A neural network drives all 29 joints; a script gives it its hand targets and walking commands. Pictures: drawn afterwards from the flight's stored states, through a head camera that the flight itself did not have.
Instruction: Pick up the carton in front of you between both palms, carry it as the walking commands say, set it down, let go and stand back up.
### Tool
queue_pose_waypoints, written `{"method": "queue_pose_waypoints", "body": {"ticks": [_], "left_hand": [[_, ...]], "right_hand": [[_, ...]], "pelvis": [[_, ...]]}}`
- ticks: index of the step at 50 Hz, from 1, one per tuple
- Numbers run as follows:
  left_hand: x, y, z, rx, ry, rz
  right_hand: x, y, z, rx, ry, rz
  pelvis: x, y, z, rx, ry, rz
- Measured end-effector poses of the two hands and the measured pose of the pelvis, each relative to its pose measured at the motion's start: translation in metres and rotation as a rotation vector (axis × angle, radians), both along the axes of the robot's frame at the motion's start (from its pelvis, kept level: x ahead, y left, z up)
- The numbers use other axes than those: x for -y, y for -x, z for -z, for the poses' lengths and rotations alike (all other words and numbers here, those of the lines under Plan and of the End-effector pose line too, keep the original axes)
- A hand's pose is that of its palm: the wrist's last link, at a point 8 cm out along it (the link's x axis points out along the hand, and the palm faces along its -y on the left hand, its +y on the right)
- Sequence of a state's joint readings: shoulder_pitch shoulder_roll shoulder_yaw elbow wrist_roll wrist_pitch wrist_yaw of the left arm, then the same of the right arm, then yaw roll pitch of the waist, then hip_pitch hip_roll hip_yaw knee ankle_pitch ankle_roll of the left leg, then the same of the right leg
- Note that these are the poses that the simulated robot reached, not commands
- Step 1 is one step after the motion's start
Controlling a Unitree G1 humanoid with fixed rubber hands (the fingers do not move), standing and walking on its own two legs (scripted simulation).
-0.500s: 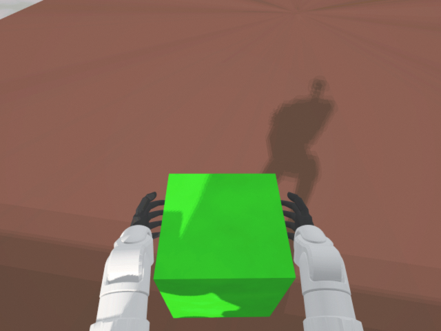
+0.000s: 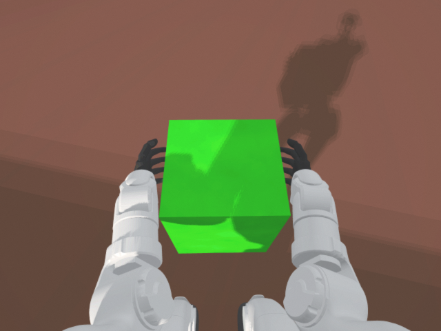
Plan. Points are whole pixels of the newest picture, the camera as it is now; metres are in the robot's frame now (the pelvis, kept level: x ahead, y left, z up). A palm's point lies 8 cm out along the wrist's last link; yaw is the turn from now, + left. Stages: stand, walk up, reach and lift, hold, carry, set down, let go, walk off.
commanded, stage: set down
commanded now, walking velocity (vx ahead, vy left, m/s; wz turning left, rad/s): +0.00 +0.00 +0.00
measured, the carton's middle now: (222, 192) +0.38 +0.00 -0.07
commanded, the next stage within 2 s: none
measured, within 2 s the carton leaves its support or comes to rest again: rests again in 1.98 s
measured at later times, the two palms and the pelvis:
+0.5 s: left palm (165, 195) +0.43 +0.15 -0.20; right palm (275, 193) +0.44 -0.15 -0.20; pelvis +0.00 -0.01 -0.12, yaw +0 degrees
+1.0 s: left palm (177, 207) +0.46 +0.14 -0.35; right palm (267, 205) +0.47 -0.16 -0.36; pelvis -0.03 +0.00 -0.25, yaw -1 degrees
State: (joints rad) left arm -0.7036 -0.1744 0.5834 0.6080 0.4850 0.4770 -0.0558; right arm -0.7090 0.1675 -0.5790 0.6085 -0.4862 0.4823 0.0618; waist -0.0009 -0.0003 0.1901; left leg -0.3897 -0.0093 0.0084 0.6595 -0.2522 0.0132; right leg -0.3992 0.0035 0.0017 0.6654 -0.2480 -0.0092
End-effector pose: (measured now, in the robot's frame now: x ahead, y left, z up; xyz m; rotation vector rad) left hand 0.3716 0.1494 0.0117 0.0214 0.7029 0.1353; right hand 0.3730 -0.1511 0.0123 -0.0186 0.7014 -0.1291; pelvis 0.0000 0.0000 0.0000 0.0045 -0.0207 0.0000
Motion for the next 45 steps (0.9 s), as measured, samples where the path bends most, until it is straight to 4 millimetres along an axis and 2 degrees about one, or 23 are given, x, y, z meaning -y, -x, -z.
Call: {"method": "queue_pose_waypoints", "body": {"ticks": [3, 7, 11, 14, 22, 31, 40, 45], "left_hand": [[-0.001, -0.005, 0.030, -0.009, -0.013, 0.001], [-0.002, -0.010, 0.080, -0.009, -0.016, -0.004], [-0.003, -0.016, 0.132, 0.005, -0.006, -0.014], [-0.002, -0.025, 0.160, 0.029, 0.009, -0.023], [0.000, -0.054, 0.196, 0.060, 0.040, -0.049], [0.003, -0.066, 0.242, 0.015, 0.032, -0.042], [0.017, -0.082, 0.305, 0.023, 0.032, -0.011], [0.017, -0.086, 0.337, 0.024, 0.028, -0.023]], "right_hand": [[-0.001, -0.008, 0.030, -0.009, 0.009, -0.017], [-0.003, -0.015, 0.081, -0.009, 0.018, -0.030], [-0.003, -0.021, 0.132, 0.005, 0.018, -0.029], [-0.003, -0.029, 0.160, 0.028, 0.003, -0.015], [0.000, -0.058, 0.198, 0.058, -0.039, 0.009], [0.003, -0.070, 0.245, 0.013, -0.033, 0.008], [0.016, -0.077, 0.307, 0.022, -0.020, 0.030], [0.016, -0.084, 0.340, 0.022, -0.026, 0.019]], "pelvis": [[0.002, 0.008, 0.010, -0.080, -0.001, -0.003], [0.004, 0.017, 0.026, -0.200, 0.000, -0.008], [0.005, 0.020, 0.047, -0.330, 0.003, -0.011], [0.005, 0.019, 0.066, -0.427, 0.004, -0.011], [0.005, 0.007, 0.112, -0.621, 0.001, -0.006], [0.004, 0.001, 0.151, -0.753, -0.006, 0.006], [-0.002, 0.014, 0.201, -0.832, -0.016, 0.022], [-0.004, 0.024, 0.229, -0.841, -0.028, 0.027]]}}
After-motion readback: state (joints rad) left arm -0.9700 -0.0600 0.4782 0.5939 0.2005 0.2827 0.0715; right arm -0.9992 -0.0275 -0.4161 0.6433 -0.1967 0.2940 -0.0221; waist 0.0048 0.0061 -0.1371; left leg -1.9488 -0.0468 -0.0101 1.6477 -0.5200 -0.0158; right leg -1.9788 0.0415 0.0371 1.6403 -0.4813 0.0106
